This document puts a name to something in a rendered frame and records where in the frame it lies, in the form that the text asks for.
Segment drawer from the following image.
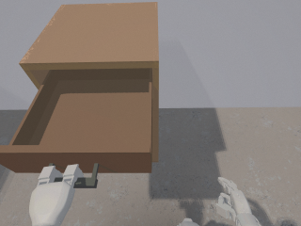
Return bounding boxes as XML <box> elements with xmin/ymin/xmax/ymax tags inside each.
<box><xmin>0</xmin><ymin>68</ymin><xmax>153</xmax><ymax>173</ymax></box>

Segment right robot forearm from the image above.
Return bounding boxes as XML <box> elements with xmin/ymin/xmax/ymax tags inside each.
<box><xmin>235</xmin><ymin>213</ymin><xmax>261</xmax><ymax>226</ymax></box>

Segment cabinet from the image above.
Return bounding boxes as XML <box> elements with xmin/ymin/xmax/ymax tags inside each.
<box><xmin>19</xmin><ymin>2</ymin><xmax>159</xmax><ymax>163</ymax></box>

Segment robot right shin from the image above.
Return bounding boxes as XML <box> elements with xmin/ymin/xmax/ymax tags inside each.
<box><xmin>183</xmin><ymin>218</ymin><xmax>193</xmax><ymax>222</ymax></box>

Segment handle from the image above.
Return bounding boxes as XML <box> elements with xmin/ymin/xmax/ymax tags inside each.
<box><xmin>49</xmin><ymin>163</ymin><xmax>99</xmax><ymax>188</ymax></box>

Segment left robot hand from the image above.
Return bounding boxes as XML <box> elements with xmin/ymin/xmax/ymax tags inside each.
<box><xmin>29</xmin><ymin>164</ymin><xmax>85</xmax><ymax>226</ymax></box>

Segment right robot hand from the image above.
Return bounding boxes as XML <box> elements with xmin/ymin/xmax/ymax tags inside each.
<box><xmin>215</xmin><ymin>177</ymin><xmax>252</xmax><ymax>222</ymax></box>

